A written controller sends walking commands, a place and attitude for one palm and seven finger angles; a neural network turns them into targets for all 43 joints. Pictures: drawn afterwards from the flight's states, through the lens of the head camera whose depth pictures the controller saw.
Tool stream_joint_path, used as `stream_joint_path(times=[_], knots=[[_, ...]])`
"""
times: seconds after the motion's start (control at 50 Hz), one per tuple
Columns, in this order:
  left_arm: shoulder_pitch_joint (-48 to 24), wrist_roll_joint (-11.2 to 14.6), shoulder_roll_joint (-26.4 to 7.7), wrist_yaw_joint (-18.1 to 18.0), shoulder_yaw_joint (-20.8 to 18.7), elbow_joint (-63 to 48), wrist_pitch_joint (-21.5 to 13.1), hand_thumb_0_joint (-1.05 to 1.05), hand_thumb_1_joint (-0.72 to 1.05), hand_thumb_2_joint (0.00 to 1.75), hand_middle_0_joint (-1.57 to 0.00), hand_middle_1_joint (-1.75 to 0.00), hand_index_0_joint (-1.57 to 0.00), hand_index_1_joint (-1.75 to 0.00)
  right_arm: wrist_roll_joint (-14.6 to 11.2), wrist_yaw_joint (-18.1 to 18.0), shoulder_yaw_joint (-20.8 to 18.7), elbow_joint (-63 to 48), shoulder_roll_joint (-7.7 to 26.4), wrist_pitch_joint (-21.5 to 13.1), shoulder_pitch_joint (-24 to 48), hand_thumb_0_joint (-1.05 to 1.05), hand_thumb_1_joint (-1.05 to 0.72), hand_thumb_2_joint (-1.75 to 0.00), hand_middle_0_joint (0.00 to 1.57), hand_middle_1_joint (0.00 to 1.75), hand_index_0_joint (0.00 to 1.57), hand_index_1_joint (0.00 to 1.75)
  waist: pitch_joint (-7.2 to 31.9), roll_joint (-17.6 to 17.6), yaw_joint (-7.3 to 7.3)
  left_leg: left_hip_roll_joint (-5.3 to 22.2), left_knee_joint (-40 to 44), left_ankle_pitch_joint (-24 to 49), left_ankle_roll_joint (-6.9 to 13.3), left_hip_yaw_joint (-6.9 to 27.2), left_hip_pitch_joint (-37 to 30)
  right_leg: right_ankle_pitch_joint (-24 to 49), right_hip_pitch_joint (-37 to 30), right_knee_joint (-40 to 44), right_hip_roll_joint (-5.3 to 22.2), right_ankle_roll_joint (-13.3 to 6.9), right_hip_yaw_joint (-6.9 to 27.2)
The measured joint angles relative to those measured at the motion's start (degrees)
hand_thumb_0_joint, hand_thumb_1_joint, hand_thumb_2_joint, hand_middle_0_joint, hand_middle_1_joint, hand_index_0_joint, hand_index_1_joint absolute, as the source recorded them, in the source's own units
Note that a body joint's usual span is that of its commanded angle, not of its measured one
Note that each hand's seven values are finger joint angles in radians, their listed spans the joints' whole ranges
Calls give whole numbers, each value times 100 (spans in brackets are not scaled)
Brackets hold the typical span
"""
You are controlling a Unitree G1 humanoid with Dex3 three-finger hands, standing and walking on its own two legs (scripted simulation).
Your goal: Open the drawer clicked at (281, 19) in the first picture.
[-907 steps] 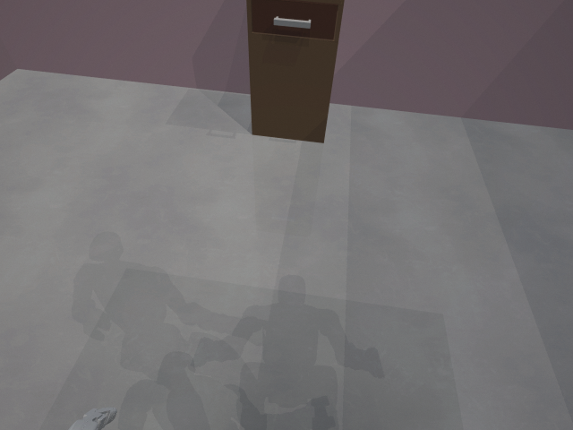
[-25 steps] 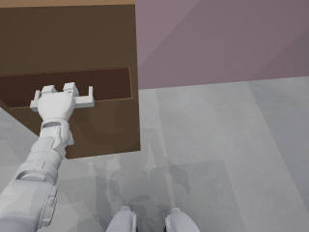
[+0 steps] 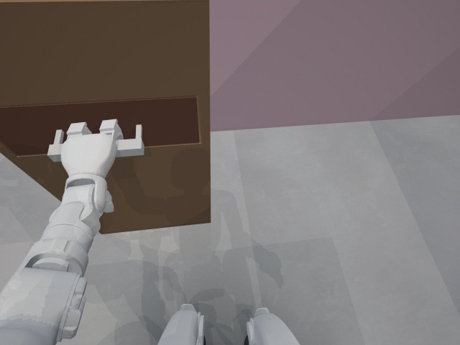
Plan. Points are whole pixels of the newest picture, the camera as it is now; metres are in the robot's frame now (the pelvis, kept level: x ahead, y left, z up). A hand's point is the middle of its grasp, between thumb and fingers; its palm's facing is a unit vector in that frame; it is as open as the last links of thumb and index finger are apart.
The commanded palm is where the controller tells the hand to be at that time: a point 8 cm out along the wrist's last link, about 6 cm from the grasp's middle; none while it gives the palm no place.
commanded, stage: lower the fingers behind the handle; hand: left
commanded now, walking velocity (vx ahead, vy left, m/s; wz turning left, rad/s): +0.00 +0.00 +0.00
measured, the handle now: (99, 141) +0.49 +0.25 -0.01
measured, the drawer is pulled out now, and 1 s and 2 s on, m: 0.00 0.00 0.11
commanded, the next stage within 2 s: close the thumb around the handle in 0.02 s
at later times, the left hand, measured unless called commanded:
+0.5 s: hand (104, 167) +0.45 +0.24 -0.04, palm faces -0.06 -0.04 -1.00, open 9.8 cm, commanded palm +0.43 +0.23 +0.02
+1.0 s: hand (104, 166) +0.45 +0.24 -0.04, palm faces -0.06 -0.04 -1.00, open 5.6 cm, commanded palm +0.42 +0.23 +0.02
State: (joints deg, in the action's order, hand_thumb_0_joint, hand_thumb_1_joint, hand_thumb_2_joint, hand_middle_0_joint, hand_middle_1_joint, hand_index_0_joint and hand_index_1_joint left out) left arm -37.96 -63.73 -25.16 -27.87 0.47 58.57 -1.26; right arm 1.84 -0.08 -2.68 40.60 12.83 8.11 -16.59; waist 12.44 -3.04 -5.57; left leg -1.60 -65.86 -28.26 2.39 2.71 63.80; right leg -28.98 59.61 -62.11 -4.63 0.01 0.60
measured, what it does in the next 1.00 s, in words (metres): stands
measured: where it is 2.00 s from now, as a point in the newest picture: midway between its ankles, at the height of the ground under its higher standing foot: outside the picture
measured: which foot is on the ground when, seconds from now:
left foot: down 0.00-1.00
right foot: down 0.00-1.00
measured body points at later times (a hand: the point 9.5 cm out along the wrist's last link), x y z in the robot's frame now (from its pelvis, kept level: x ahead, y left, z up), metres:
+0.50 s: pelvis +0.00 +0.00 +0.00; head +0.12 +0.01 +0.44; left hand +0.44 +0.24 +0.02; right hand +0.04 -0.27 -0.13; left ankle +0.01 +0.09 -0.65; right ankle +0.00 -0.13 -0.65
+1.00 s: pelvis +0.00 +0.00 +0.00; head +0.13 +0.01 +0.44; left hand +0.44 +0.24 +0.02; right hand +0.05 -0.27 -0.13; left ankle +0.01 +0.09 -0.65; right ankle +0.00 -0.13 -0.65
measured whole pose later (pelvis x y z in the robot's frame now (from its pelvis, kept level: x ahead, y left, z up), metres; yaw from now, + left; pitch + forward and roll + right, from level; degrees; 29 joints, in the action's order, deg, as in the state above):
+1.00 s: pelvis +0.00 +0.00 +0.00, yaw +0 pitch +26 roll -3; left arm -36.4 -63.7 -26.0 -27.3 -0.4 57.7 -2.5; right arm 1.5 -0.6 -2.4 40.1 13.4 8.2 -16.5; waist 12.4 -2.9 -5.8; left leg -1.2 -65.0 -28.4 2.2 2.1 62.8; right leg -29.1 59.1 -61.9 -4.9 -0.3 1.2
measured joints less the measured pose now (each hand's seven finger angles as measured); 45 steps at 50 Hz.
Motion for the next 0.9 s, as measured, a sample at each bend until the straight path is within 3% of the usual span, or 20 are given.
stream_joint_path(times=[0.26, 0.4, 0.72, 0.9], knots=[[37, -41, -14, 49, -24, 17, -93, 0, -41, 33, -32, -120, -33, -122, -3, -23, 30, -35, 16, -1, -49, 0, -90, -90, 20, 30, 20, 30, 4, 5, -21, 12, 56, 1, -10, -12, -62, 3, -47, 40, -8, -15, 14], [84, 11, -9, 22, -69, -50, -86, 0, -14, 45, -33, -123, -34, -124, 1, -17, -5, -1, 32, 3, -41, 0, -90, -90, 20, 30, 20, 30, 8, 10, -9, 23, 50, -12, -20, -25, -57, -10, -27, 15, -18, -24, 26], [114, 10, -63, 83, -85, -43, -130, 0, 67, 80, -39, -132, -40, -132, -24, -48, 18, -32, 53, -4, -18, 0, -90, -90, 20, 30, 20, 30, 14, 16, -14, 31, 99, -12, -31, -40, -104, -13, -57, 40, -22, -38, 42], [140, -11, -74, 35, -94, -75, -142, 0, 71, 81, -37, -134, -41, -134, -26, -55, 28, -36, 55, -1, 7, 0, -90, -90, 20, 30, 20, 30, 8, 18, -18, 33, 71, -22, -28, -45, -78, -22, -29, 11, -24, -35, 44]])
